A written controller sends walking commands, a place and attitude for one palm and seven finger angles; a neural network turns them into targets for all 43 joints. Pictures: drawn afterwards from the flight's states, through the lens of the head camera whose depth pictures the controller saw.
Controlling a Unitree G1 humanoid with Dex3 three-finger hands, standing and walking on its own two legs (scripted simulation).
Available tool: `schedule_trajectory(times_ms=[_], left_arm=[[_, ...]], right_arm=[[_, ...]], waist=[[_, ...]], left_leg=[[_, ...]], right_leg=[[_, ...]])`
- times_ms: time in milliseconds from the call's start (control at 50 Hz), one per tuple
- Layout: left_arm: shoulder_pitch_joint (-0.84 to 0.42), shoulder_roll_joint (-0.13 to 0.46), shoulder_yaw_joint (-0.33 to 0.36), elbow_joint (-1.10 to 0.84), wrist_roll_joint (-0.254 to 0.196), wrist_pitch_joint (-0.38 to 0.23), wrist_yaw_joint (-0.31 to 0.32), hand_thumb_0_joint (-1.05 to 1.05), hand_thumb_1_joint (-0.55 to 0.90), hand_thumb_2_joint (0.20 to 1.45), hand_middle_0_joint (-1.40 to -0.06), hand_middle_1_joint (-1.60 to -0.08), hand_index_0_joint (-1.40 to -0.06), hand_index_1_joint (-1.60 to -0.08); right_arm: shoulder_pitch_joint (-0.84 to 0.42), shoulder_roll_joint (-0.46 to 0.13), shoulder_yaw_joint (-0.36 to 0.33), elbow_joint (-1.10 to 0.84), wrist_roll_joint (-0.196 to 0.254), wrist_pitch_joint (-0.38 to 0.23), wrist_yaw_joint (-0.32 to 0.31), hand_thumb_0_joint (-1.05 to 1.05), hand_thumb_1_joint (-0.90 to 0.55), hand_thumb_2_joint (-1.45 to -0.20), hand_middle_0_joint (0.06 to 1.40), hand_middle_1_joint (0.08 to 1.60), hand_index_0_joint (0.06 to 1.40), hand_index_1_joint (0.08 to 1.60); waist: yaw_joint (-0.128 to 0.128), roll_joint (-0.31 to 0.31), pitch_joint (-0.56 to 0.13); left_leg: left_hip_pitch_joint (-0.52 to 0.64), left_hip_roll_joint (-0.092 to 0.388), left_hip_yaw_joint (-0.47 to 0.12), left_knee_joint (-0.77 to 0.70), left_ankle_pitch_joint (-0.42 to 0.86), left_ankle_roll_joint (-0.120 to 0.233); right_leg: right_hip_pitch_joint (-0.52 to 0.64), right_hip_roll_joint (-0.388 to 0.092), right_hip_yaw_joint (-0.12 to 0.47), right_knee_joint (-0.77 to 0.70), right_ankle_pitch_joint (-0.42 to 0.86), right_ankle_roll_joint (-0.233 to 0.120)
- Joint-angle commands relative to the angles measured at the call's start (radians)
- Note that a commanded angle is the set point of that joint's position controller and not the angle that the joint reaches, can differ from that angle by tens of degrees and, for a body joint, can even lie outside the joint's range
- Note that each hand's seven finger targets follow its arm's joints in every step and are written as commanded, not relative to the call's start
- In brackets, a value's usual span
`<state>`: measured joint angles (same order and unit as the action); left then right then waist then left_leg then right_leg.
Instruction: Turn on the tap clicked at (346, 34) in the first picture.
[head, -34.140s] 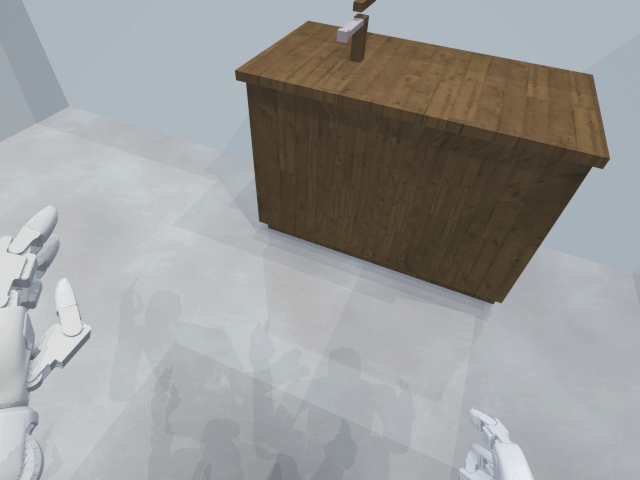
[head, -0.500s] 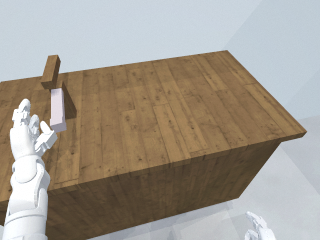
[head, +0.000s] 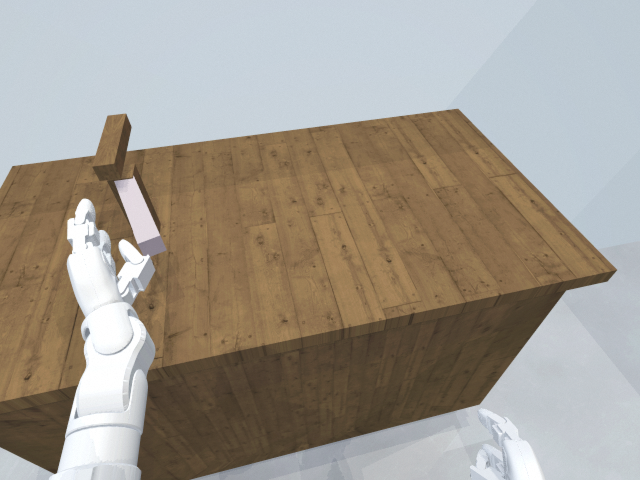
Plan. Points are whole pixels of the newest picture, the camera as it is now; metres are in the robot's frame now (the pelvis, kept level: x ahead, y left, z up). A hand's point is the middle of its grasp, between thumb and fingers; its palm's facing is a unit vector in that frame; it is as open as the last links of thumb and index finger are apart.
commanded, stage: push the lever round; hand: left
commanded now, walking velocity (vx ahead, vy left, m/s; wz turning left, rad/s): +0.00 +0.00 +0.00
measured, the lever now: (150, 241) +0.37 +0.25 +0.12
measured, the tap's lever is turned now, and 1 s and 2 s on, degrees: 18 46 70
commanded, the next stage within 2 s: none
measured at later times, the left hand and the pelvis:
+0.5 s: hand (182, 249) +0.35 +0.21 +0.12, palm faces +0.66 -0.75 -0.04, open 7.8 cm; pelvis +0.00 +0.00 +0.00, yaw +0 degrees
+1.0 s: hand (214, 230) +0.39 +0.18 +0.12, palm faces +0.73 -0.68 -0.06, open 7.8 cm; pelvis +0.00 -0.01 +0.00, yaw +0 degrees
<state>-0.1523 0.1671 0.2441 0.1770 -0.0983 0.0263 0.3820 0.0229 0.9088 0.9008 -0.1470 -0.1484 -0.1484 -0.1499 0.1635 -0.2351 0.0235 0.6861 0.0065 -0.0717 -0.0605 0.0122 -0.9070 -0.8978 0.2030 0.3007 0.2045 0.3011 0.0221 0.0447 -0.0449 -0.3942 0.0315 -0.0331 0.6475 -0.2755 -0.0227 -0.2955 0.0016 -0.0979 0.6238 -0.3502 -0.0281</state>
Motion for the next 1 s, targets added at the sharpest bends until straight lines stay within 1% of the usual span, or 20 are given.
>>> schedule_trajectory(times_ms=[0,60,140,160,240,320,340,400,440,480,540,580,640,720,740,780,840,920,940,980], left_arm=[[-0.323,0.137,-0.012,-0.253,0.038,-0.070,0.044,0.000,0.900,0.900,-0.150,-0.150,-0.150,-0.150],[-0.351,0.097,-0.052,-0.254,0.051,-0.054,0.075,0.000,0.900,0.900,-0.150,-0.150,-0.150,-0.150],[-0.359,0.107,-0.033,-0.248,0.069,-0.031,0.123,0.000,0.900,0.900,-0.150,-0.150,-0.150,-0.150],[-0.364,0.073,-0.064,-0.249,0.071,-0.025,0.132,0.000,0.900,0.900,-0.150,-0.150,-0.150,-0.150],[-0.387,0.098,-0.031,-0.223,0.085,-0.008,0.172,0.000,0.900,0.900,-0.150,-0.150,-0.150,-0.150],[-0.417,0.035,-0.084,-0.221,0.091,-0.002,0.202,0.000,0.900,0.900,-0.150,-0.150,-0.150,-0.150],[-0.415,0.073,-0.041,-0.198,0.095,0.002,0.213,0.000,0.900,0.900,-0.150,-0.150,-0.150,-0.150],[-0.475,0.025,-0.088,-0.176,0.099,0.004,0.227,0.000,0.900,0.900,-0.150,-0.150,-0.150,-0.150],[-0.493,0.052,-0.056,-0.164,0.107,0.006,0.243,0.000,0.900,0.900,-0.150,-0.150,-0.150,-0.150],[-0.522,0.015,-0.085,-0.154,0.110,0.002,0.256,0.000,0.900,0.900,-0.150,-0.150,-0.150,-0.150],[-0.516,0.022,-0.068,-0.136,0.119,0.005,0.277,0.000,0.900,0.900,-0.150,-0.150,-0.150,-0.150],[-0.539,-0.023,-0.103,-0.135,0.122,0.002,0.290,0.000,0.900,0.900,-0.150,-0.150,-0.150,-0.150],[-0.531,-0.018,-0.084,-0.105,0.131,0.007,0.310,0.000,0.900,0.900,-0.150,-0.150,-0.150,-0.150],[-0.567,-0.077,-0.133,-0.111,0.142,0.007,0.341,0.000,0.900,0.900,-0.150,-0.150,-0.150,-0.150],[-0.570,-0.041,-0.094,-0.090,0.145,0.013,0.350,0.000,0.900,0.900,-0.150,-0.150,-0.150,-0.150],[-0.637,-0.080,-0.133,-0.066,0.148,0.019,0.360,0.000,0.900,0.900,-0.150,-0.150,-0.150,-0.150],[-0.674,-0.045,-0.083,-0.029,0.159,0.023,0.390,0.000,0.900,0.900,-0.150,-0.150,-0.150,-0.150],[-0.725,-0.081,-0.103,0.030,0.167,0.028,0.415,0.000,0.900,0.900,-0.150,-0.150,-0.150,-0.150],[-0.729,-0.039,-0.053,0.054,0.174,0.029,0.425,0.000,0.900,0.900,-0.150,-0.150,-0.150,-0.150],[-0.771,-0.092,-0.101,0.062,0.178,0.026,0.433,0.000,0.900,0.900,-0.150,-0.150,-0.150,-0.150]], right_arm=[[-0.110,-0.120,-0.047,-0.147,-0.002,-0.038,-0.008,0.000,-0.900,-0.900,0.200,0.300,0.200,0.300],[-0.122,-0.118,-0.046,-0.148,-0.002,-0.025,-0.006,0.000,-0.900,-0.900,0.200,0.300,0.200,0.300],[-0.129,-0.117,-0.049,-0.143,-0.008,-0.006,-0.005,0.000,-0.900,-0.900,0.200,0.300,0.200,0.300],[-0.137,-0.113,-0.048,-0.149,-0.009,-0.003,-0.004,0.000,-0.900,-0.900,0.200,0.300,0.200,0.300],[-0.143,-0.111,-0.050,-0.137,-0.013,0.017,-0.003,0.000,-0.900,-0.900,0.200,0.300,0.200,0.300],[-0.148,-0.104,-0.050,-0.140,-0.018,0.025,0.002,0.000,-0.900,-0.900,0.200,0.300,0.200,0.300],[-0.148,-0.107,-0.052,-0.132,-0.018,0.030,0.000,0.000,-0.900,-0.900,0.200,0.300,0.200,0.300],[-0.158,-0.102,-0.050,-0.129,-0.019,0.034,0.000,0.000,-0.900,-0.900,0.200,0.300,0.200,0.300],[-0.159,-0.102,-0.054,-0.118,-0.021,0.038,-0.001,0.000,-0.900,-0.900,0.200,0.300,0.200,0.300],[-0.154,-0.098,-0.055,-0.117,-0.023,0.037,0.003,0.000,-0.900,-0.900,0.200,0.300,0.200,0.300],[-0.153,-0.099,-0.060,-0.111,-0.027,0.043,0.007,0.000,-0.900,-0.900,0.200,0.300,0.200,0.300],[-0.148,-0.094,-0.062,-0.112,-0.031,0.041,0.013,0.000,-0.900,-0.900,0.200,0.300,0.200,0.300],[-0.150,-0.097,-0.068,-0.105,-0.034,0.045,0.019,0.000,-0.900,-0.900,0.200,0.300,0.200,0.300],[-0.154,-0.088,-0.070,-0.105,-0.040,0.040,0.027,0.000,-0.900,-0.900,0.200,0.300,0.200,0.300],[-0.153,-0.093,-0.072,-0.095,-0.041,0.044,0.028,0.000,-0.900,-0.900,0.200,0.300,0.200,0.300],[-0.165,-0.087,-0.067,-0.093,-0.040,0.047,0.030,0.000,-0.900,-0.900,0.200,0.300,0.200,0.300],[-0.162,-0.087,-0.073,-0.076,-0.046,0.049,0.028,0.000,-0.900,-0.900,0.200,0.300,0.200,0.300],[-0.156,-0.081,-0.072,-0.072,-0.053,0.056,0.036,0.000,-0.900,-0.900,0.200,0.300,0.200,0.300],[-0.148,-0.084,-0.077,-0.061,-0.054,0.061,0.036,0.000,-0.900,-0.900,0.200,0.300,0.200,0.300],[-0.151,-0.078,-0.075,-0.068,-0.055,0.062,0.044,0.000,-0.900,-0.900,0.200,0.300,0.200,0.300]], waist=[[-0.012,0.002,-0.229],[-0.021,-0.014,-0.206],[-0.011,-0.025,-0.218],[-0.015,-0.026,-0.216],[-0.010,-0.031,-0.210],[-0.015,-0.027,-0.226],[-0.011,-0.039,-0.212],[-0.024,-0.052,-0.200],[-0.017,-0.023,-0.209],[-0.024,-0.044,-0.233],[-0.016,-0.024,-0.244],[-0.021,-0.045,-0.259],[-0.014,-0.053,-0.247],[-0.020,-0.042,-0.264],[-0.015,-0.059,-0.252],[-0.029,-0.062,-0.230],[-0.024,-0.056,-0.244],[-0.032,-0.075,-0.269],[-0.025,-0.068,-0.273],[-0.036,-0.049,-0.273]], left_leg=[[0.164,-0.040,-0.006,-0.066,0.160,0.036],[0.159,-0.037,-0.013,-0.072,0.147,0.036],[0.156,-0.037,-0.012,-0.073,0.156,0.034],[0.158,-0.038,-0.007,-0.070,0.159,0.036],[0.145,-0.036,-0.008,-0.075,0.150,0.033],[0.151,-0.037,-0.003,-0.068,0.155,0.034],[0.144,-0.035,-0.005,-0.074,0.150,0.035],[0.137,-0.037,0.000,-0.068,0.129,0.037],[0.137,-0.037,-0.001,-0.073,0.119,0.035],[0.144,-0.037,-0.001,-0.067,0.137,0.036],[0.143,-0.035,0.001,-0.065,0.155,0.033],[0.152,-0.033,0.002,-0.057,0.181,0.034],[0.140,-0.031,-0.002,-0.062,0.177,0.031],[0.152,-0.028,0.007,-0.051,0.191,0.030],[0.139,-0.028,-0.002,-0.060,0.184,0.027],[0.126,-0.030,0.003,-0.059,0.145,0.029],[0.119,-0.031,0.003,-0.063,0.126,0.029],[0.107,-0.032,0.012,-0.043,0.142,0.030],[0.102,-0.030,0.004,-0.051,0.133,0.026],[0.102,-0.029,0.011,-0.041,0.136,0.027]], right_leg=[[-0.005,0.011,0.042,-0.106,0.236,-0.001],[-0.016,0.009,0.039,-0.109,0.216,0.000],[0.000,0.009,0.040,-0.112,0.217,-0.003],[-0.002,0.005,0.041,-0.114,0.224,0.000],[0.005,0.006,0.042,-0.123,0.207,-0.004],[0.004,0.004,0.041,-0.122,0.213,-0.003],[0.005,0.006,0.042,-0.129,0.203,-0.004],[-0.009,0.001,0.047,-0.138,0.185,-0.001],[-0.010,0.003,0.048,-0.139,0.168,-0.004],[-0.004,0.001,0.045,-0.132,0.187,-0.004],[0.003,0.000,0.046,-0.130,0.202,-0.005],[0.004,-0.001,0.040,-0.120,0.231,-0.005],[0.001,0.001,0.035,-0.122,0.218,-0.007],[-0.009,-0.002,0.032,-0.118,0.228,-0.008],[-0.005,0.000,0.029,-0.121,0.215,-0.009],[-0.028,-0.005,0.033,-0.129,0.177,-0.007],[-0.027,-0.002,0.034,-0.133,0.155,-0.008],[-0.029,-0.008,0.034,-0.125,0.177,-0.004],[-0.027,-0.005,0.033,-0.124,0.162,-0.006],[-0.041,-0.009,0.032,-0.119,0.169,-0.005]])
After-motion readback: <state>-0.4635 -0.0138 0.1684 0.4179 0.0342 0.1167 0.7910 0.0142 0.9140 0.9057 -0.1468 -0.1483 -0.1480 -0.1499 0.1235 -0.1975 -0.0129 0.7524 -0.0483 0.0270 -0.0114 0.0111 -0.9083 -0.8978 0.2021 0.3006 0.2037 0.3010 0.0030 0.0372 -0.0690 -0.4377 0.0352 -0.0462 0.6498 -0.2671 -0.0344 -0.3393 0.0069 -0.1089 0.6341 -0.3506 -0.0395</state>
